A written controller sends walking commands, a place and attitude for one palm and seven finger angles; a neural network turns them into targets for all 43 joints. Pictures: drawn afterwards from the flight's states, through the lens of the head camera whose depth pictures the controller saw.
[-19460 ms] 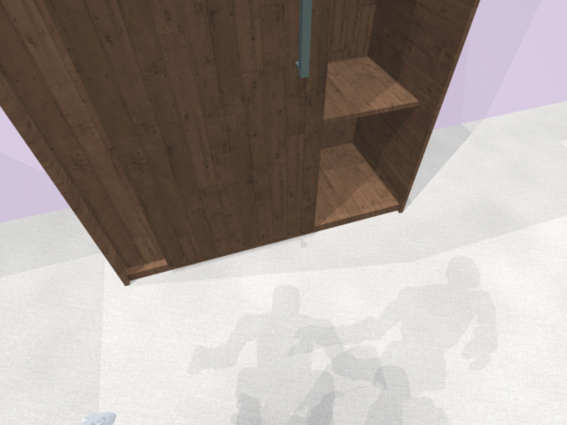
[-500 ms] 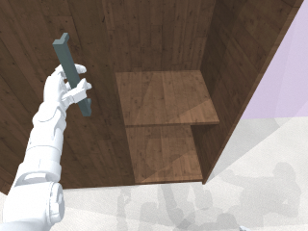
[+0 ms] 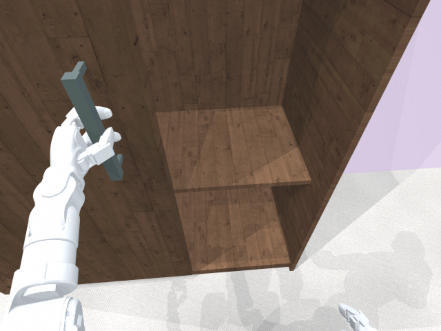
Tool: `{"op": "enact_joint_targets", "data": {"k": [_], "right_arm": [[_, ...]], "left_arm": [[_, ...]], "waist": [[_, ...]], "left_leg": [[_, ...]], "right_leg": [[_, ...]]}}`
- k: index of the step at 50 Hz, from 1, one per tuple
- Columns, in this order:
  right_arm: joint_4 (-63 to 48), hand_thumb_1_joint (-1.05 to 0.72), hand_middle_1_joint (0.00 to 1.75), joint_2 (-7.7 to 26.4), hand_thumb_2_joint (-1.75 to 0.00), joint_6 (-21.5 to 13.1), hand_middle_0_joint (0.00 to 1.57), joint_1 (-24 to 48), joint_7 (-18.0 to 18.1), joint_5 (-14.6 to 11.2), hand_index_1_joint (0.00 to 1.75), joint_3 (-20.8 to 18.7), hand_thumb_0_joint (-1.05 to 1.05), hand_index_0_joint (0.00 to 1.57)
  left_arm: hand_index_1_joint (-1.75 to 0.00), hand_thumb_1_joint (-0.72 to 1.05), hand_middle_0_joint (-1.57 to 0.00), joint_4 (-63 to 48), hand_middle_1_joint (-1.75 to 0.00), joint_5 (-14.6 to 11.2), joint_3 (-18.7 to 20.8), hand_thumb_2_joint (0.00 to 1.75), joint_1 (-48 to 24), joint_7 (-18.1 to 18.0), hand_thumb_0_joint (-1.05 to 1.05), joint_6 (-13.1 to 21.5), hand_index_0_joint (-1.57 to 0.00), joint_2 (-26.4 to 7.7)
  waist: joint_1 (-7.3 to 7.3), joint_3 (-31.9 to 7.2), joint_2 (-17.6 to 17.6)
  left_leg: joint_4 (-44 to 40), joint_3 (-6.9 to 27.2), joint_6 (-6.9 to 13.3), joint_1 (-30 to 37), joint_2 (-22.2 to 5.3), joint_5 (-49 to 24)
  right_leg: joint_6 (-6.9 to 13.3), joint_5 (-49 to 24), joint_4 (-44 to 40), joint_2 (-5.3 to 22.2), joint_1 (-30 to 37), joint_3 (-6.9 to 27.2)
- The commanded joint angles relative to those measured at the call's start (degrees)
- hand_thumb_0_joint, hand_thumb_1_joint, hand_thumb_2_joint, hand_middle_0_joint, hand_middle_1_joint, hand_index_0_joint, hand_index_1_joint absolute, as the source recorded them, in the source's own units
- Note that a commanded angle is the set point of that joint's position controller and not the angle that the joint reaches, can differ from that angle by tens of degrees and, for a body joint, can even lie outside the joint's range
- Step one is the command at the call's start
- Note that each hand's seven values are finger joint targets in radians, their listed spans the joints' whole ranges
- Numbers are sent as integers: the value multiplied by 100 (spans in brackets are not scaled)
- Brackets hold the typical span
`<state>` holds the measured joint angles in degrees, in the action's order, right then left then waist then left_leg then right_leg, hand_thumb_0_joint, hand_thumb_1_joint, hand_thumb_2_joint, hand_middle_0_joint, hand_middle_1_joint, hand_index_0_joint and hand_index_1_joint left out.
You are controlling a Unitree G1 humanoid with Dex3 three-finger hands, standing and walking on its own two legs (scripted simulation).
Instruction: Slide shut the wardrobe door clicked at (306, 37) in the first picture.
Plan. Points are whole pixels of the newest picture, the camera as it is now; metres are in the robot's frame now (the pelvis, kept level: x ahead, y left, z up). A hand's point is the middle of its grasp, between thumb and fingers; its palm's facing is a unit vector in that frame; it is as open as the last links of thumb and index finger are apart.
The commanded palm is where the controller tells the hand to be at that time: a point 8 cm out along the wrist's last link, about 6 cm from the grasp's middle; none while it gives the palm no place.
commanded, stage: grip the handle and tug to test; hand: left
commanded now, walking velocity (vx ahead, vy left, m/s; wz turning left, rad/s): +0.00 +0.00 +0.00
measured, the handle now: (100, 127) +0.45 +0.23 +0.15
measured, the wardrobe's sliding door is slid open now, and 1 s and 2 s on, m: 0.45 0.44 0.43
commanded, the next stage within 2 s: tug the door sideways, standing still in 0.06 s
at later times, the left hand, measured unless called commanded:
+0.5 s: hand (108, 145) +0.40 +0.20 +0.15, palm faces +0.17 -0.98 -0.02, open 5.8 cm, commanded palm +0.37 +0.21 +0.16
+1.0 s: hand (111, 146) +0.40 +0.19 +0.15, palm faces +0.18 -0.98 -0.04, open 6.0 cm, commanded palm +0.37 +0.18 +0.16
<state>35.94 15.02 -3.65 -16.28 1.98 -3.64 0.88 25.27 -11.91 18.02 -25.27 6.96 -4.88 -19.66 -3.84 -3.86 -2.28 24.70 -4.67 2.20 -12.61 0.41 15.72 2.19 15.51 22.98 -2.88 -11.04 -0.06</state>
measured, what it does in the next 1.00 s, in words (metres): stands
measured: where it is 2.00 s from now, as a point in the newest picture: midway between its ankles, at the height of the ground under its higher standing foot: outside the picture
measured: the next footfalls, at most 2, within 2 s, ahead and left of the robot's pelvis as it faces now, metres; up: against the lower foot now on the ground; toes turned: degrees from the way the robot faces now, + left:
none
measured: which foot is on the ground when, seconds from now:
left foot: down 0.00-1.00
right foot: down 0.00-1.00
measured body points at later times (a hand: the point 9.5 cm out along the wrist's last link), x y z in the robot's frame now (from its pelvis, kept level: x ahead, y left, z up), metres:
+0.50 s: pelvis +0.02 +0.00 +0.00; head +0.03 -0.01 +0.45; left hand +0.38 +0.25 +0.16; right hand +0.19 -0.23 -0.11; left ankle -0.04 +0.09 -0.74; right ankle -0.05 -0.09 -0.74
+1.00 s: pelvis -0.02 +0.02 +0.00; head +0.00 +0.00 +0.45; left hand +0.38 +0.24 +0.16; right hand +0.11 -0.21 -0.13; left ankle -0.04 +0.09 -0.74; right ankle -0.05 -0.10 -0.74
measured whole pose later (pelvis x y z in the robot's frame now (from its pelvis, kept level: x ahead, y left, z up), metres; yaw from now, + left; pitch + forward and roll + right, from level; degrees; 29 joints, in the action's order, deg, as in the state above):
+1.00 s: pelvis -0.02 +0.02 +0.00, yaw +5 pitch +4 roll -1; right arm 43.6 13.8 -8.1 -16.9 0.6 -2.4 0.5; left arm 36.9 -10.3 5.4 -39.0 -2.6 -0.8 -12.9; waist 0.4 -2.3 -2.8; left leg 28.4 1.8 3.2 -16.6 4.0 15.4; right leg 0.8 17.0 26.6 -0.1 -13.2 -3.5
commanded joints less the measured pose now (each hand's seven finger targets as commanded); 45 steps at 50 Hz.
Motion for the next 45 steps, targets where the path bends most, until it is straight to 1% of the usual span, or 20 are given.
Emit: {"op": "enact_joint_targets", "data": {"k": [1, 2, 4, 6, 8, 9, 11, 15, 16, 18, 21, 23, 26, 28, 30, 32, 33, 35, 38, 45], "right_arm": [[-874, -90, 30, 703, -90, -271, 20, 482, 50, -34, 30, -271, 0, 20], [-913, -90, 30, 694, -90, -278, 20, 519, 45, -11, 30, -267, 0, 20], [-900, -90, 30, 700, -90, -279, 20, 571, 50, -21, 30, -262, 0, 20], [-908, -90, 30, 671, -90, -294, 20, 654, 68, -30, 30, -256, 0, 20], [-887, -90, 30, 690, -90, -292, 20, 701, 74, -25, 30, -247, 0, 20], [-805, -90, 30, 720, -90, -251, 20, 685, 114, -34, 30, -237, 0, 20], [-715, -90, 30, 706, -90, -227, 20, 643, 172, -43, 30, -230, 0, 20], [-504, -90, 30, 701, -90, -197, 20, 446, 210, -7, 30, -295, 0, 20], [-474, -90, 30, 697, -90, -189, 20, 414, 204, 21, 30, -306, 0, 20], [-410, -90, 30, 660, -90, -169, 20, 454, 186, 23, 30, -288, 0, 20], [-371, -90, 30, 609, -90, -176, 20, 621, 177, 11, 30, -232, 0, 20], [-347, -90, 30, 591, -90, -201, 20, 605, 168, 34, 30, -240, 0, 20], [-287, -90, 30, 601, -90, -193, 20, 458, 135, 65, 30, -243, 0, 20], [-280, -90, 30, 586, -90, -219, 20, 489, 103, 73, 30, -257, 0, 20], [-270, -90, 30, 552, -90, -275, 20, 542, 95, 65, 30, -241, 0, 20], [-235, -90, 30, 531, -90, -323, 20, 527, 75, 77, 30, -224, 0, 20], [-213, -90, 30, 516, -90, -362, 20, 501, 54, 74, 30, -224, 0, 20], [-160, -90, 30, 512, -90, -417, 20, 416, 6, 85, 30, -218, 0, 20], [-90, -90, 30, 549, -90, -492, 20, 335, -13, 98, 30, -254, 0, 20], [66, -90, 30, 585, -90, -667, 20, 163, -60, 83, 30, -255, 0, 20]], "left_arm": [[-140, 90, -45, -2359, -140, -191, 210, 90, -1062, 244, 0, 421, -45, -1081], [-140, 90, -45, -2587, -140, -225, 255, 90, -766, 225, 0, 401, -45, -1064], [-140, 90, -45, -2697, -140, -232, 325, 90, -580, 201, 0, 284, -45, -1105], [-140, 90, -45, -2909, -140, -229, 297, 90, -568, 192, 0, 210, -45, -1066], [-140, 90, -45, -2905, -140, -245, 413, 90, -414, 141, 0, 141, -45, -1146], [-140, 90, -45, -2742, -140, -212, 481, 90, -784, 116, 0, 98, -45, -1357], [-140, 90, -45, -2571, -140, -189, 122, 90, -1634, 100, 0, 21, -45, -1050], [-140, 90, -45, -2502, -140, -111, -412, 90, -2426, -44, 0, -149, -45, -565], [-140, 90, -45, -2469, -140, -60, -465, 90, -2507, -88, 0, -151, -45, -527], [-140, 90, -45, -2339, -140, 6, -773, 90, -2622, -162, 0, -108, -45, -229], [-140, 90, -45, -2060, -140, 38, -1187, 90, -2869, -200, 0, 52, -45, 211], [-140, 90, -45, -1981, -140, 52, -1329, 90, -3059, -222, 0, 185, -45, 393], [-140, 90, -45, -1953, -140, 66, -1534, 90, -3282, -161, 0, 194, -45, 560], [-140, 90, -45, -1938, -140, 57, -1667, 90, -3529, -141, 0, 271, -45, 673], [-140, 90, -45, -1776, -140, 59, -1894, 90, -3730, -165, 0, 384, -45, 949], [-140, 90, -45, -1630, -140, 91, -2061, 90, -3898, -209, 0, 516, -45, 1122], [-140, 90, -45, -1652, -140, 123, -2128, 90, -4062, -233, 0, 585, -45, 1196], [-140, 90, -45, -1519, -140, 115, -2273, 90, -4222, -254, 0, 662, -45, 1383], [-140, 90, -45, -1406, -140, 110, -2245, 90, -4470, -283, 0, 802, -45, 1336], [-140, 90, -45, -934, -140, 119, -2302, 90, -4817, -311, 0, 1031, -45, 1421]], "waist": [[484, -2033, -140], [539, -2080, -119], [531, -2021, -108], [518, -1936, -297], [517, -1829, -66], [458, -1655, -171], [248, -1474, -142], [75, -1896, -187], [92, -2047, -147], [60, -2024, -111], [-3, -1644, -46], [-25, -1716, 65], [-9, -2158, -273], [-47, -2175, 73], [-89, -2059, 148], [-95, -1898, -32], [-127, -1978, -272], [-159, -2033, -304], [-177, -2130, -67], [-202, -2004, -233]], "left_leg": [[293, 482, -24, 1439, -212, -4347], [326, 475, -12, 1435, -217, -4507], [305, 464, -25, 1446, -215, -4477], [286, 488, -69, 1498, -228, -4447], [281, 455, -38, 1329, -194, -4132], [242, 457, -44, 1239, -179, -3969], [289, 512, -38, 1320, -176, -3932], [576, 596, -52, 1764, -191, -5002], [604, 640, -65, 1846, -184, -5089], [556, 658, -68, 1827, -163, -4592], [398, 702, -80, 1675, -115, -3541], [455, 705, -31, 1745, -112, -3811], [678, 853, -99, 2175, -165, -5140], [648, 861, -77, 2129, -159, -4695], [561, 884, -99, 2028, -150, -4059], [536, 888, -96, 1955, -126, -3727], [563, 952, -149, 2130, -152, -3907], [599, 1046, -217, 2279, -180, -4043], [590, 1089, -241, 2289, -208, -3877], [493, 1256, -369, 2288, -243, -3532]], "right_leg": [[-130, -3835, 214, 253, 705, -79], [-119, -3967, 223, 276, 838, -90], [-148, -4012, 221, 268, 775, -93], [-125, -3773, 202, 258, 660, -120], [-128, -3839, 189, 265, 744, -118], [-111, -3695, 156, 258, 650, -121], [-113, -3512, 122, 236, 339, -135], [-153, -4134, 266, 272, 168, -143], [-154, -4100, 292, 274, 165, -155], [-136, -3684, 223, 264, 68, -166], [-77, -2925, 90, 247, -133, -194], [-69, -3224, 139, 252, -52, -183], [-93, -3690, 343, 263, -167, -195], [-101, -3438, 284, 232, -193, -204], [-81, -2986, 254, 214, -305, -241], [-32, -2724, 222, 217, -391, -235], [-29, -2688, 253, 204, -567, -236], [-32, -2549, 263, 185, -759, -249], [-35, -2362, 268, 143, -811, -261], [-22, -1862, 249, 120, -1095, -284]]}}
